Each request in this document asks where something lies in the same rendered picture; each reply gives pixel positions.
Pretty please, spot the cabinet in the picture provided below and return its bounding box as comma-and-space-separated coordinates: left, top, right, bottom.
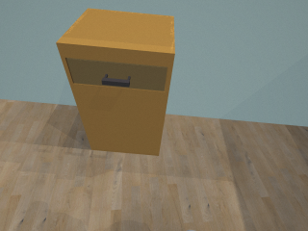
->
56, 8, 175, 156

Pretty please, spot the drawer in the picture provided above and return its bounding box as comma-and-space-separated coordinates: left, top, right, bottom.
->
66, 58, 167, 91

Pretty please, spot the handle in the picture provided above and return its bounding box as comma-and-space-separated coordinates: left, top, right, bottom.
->
101, 74, 131, 88

